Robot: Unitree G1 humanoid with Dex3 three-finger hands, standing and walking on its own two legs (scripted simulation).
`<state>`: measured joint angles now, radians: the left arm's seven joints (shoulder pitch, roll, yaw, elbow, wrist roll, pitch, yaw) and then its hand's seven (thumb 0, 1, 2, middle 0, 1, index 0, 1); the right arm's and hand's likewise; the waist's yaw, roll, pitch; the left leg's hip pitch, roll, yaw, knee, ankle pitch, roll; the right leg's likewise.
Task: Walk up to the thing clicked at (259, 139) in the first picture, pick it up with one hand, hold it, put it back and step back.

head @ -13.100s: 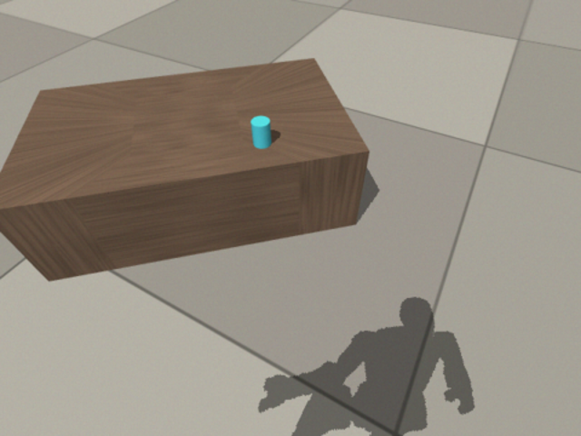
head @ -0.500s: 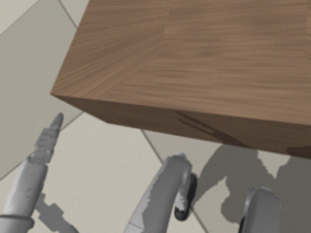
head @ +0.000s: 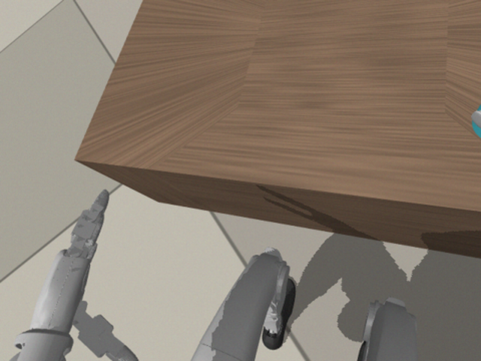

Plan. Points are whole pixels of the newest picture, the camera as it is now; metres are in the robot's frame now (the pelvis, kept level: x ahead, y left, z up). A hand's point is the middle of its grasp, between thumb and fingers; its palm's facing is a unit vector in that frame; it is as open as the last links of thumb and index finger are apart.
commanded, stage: settle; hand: right
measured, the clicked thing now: out of the picture +0.55 -0.20 -0.04
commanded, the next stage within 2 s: lift in 0.30 s
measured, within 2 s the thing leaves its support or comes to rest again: neither
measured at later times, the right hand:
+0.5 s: hand out of the picture +0.56 -0.20 +0.01, palm faces +0.19 +0.98 +0.00, open 10.1 cm
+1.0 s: hand out of the picture +0.49 -0.20 +0.07, palm faces +0.20 +0.98 -0.01, open 10.1 cm
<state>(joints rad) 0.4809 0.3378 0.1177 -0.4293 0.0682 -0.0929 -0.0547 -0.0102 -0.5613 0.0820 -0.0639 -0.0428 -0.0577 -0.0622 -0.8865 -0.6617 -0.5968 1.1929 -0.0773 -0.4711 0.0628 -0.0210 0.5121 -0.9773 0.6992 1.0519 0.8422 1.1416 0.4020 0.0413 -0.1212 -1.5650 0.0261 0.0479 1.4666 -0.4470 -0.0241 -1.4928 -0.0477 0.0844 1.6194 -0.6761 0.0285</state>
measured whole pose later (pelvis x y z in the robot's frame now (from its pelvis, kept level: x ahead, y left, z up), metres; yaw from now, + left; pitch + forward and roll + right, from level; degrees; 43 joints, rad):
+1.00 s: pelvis +0.03 +0.00 +0.07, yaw -1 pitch +24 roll +2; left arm 0.48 0.26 0.08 -0.18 0.06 -0.05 -0.04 -0.01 -0.54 0.07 -0.05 -0.04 -0.05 -0.05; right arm -0.62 -0.38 -0.48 0.99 0.01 -0.45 0.05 -0.02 0.53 -1.01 0.68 1.10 0.82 1.19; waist 0.24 0.01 -0.16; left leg -1.23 0.02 0.03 1.23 -0.43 -0.02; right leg -1.14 -0.05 0.05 1.34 -0.62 0.03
